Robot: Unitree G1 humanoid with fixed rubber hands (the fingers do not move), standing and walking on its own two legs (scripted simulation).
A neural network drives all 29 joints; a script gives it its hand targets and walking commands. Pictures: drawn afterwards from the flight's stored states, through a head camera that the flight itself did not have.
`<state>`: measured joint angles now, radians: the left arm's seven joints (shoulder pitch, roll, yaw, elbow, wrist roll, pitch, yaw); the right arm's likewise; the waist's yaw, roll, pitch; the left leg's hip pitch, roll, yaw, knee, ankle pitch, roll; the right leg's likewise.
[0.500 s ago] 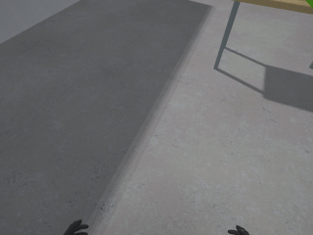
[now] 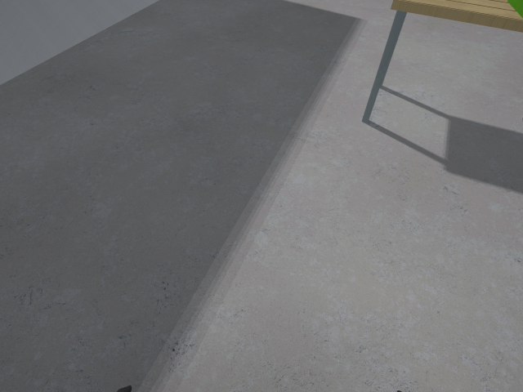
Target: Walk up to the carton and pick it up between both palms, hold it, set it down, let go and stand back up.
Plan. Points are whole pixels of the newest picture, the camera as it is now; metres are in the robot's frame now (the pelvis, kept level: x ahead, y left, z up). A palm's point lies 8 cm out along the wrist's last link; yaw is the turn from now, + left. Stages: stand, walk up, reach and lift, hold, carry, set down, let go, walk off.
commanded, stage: stand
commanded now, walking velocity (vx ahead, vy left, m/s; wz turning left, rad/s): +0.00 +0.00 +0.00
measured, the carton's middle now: out of the picture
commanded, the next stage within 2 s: walk up in 0.96 s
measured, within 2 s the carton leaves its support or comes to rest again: neither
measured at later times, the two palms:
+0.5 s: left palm out of the picture +0.04 +0.24 -0.12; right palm out of the picture +0.05 -0.24 -0.12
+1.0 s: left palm out of the picture +0.00 +0.23 -0.12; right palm out of the picture +0.02 -0.25 -0.12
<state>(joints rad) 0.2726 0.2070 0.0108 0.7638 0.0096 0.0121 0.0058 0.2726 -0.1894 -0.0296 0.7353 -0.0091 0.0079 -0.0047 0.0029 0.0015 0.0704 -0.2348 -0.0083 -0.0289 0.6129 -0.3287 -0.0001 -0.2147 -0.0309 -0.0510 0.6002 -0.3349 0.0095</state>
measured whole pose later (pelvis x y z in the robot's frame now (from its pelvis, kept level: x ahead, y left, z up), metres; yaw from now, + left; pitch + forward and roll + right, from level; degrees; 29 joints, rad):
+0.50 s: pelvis -0.01 -0.01 +0.00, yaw +1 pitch -3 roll +0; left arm 0.30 0.21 0.01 0.83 0.01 0.01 0.01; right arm 0.30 -0.19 -0.02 0.82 0.00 0.01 -0.01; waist 0.00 0.00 0.06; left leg -0.23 -0.01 -0.05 0.56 -0.27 -0.01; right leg -0.20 -0.03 -0.07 0.55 -0.29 0.00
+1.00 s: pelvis -0.02 -0.01 +0.01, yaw +2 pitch -3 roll +0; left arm 0.33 0.22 0.00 0.90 0.00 0.00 0.02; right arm 0.33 -0.19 -0.01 0.90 0.00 0.00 -0.02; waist 0.01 -0.01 0.04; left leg -0.23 0.00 -0.07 0.53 -0.25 -0.02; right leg -0.20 -0.03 -0.09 0.52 -0.27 -0.01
